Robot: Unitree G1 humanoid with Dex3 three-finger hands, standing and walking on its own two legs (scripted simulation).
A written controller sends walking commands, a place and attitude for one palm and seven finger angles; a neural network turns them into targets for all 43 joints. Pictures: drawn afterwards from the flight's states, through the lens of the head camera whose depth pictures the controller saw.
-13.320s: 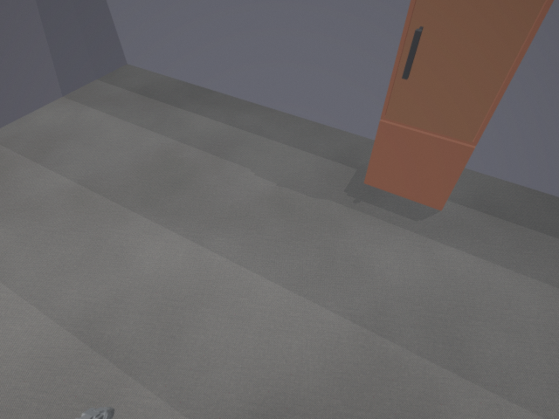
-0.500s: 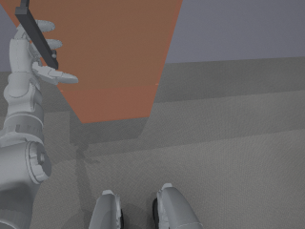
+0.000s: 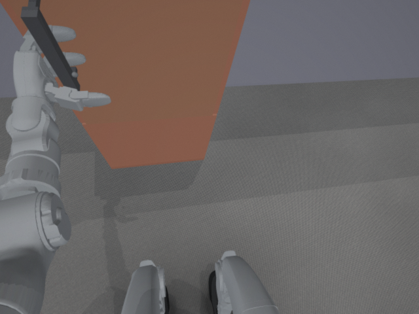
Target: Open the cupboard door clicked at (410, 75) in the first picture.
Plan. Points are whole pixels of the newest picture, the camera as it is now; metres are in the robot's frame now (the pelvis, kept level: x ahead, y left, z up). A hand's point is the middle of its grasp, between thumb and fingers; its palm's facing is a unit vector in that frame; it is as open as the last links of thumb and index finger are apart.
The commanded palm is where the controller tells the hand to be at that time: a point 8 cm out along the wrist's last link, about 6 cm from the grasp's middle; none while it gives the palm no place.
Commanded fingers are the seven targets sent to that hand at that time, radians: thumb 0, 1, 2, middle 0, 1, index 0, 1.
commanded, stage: close the thumb around the handle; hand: left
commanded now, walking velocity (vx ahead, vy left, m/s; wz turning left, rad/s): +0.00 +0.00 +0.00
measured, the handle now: (56, 49) +0.58 +0.22 +0.06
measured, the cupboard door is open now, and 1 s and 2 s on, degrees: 0 9 48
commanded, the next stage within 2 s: pull the door open along its arc in 0.52 s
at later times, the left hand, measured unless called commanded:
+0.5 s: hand (74, 74) +0.53 +0.19 +0.05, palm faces +0.05 -1.00 -0.02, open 5.4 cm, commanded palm +0.52 +0.22 +0.05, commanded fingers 0.00 0.90 0.90 -0.40 -1.35 -0.40 -1.35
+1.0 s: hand (78, 99) +0.48 +0.18 +0.05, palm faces +0.02 -1.00 -0.01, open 5.6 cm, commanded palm +0.42 +0.23 +0.05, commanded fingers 0.00 0.90 0.90 -0.40 -1.35 -0.40 -1.35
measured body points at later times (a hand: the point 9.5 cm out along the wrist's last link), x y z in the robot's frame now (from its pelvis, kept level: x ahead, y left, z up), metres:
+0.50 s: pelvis +0.01 +0.00 +0.00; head +0.17 +0.03 +0.42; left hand +0.53 +0.25 +0.06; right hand +0.01 -0.26 -0.11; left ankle +0.02 +0.10 -0.63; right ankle +0.03 -0.13 -0.63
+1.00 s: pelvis +0.02 +0.00 +0.02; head +0.16 +0.02 +0.45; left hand +0.48 +0.24 +0.06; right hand +0.04 -0.25 -0.10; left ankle +0.02 +0.10 -0.63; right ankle +0.03 -0.13 -0.63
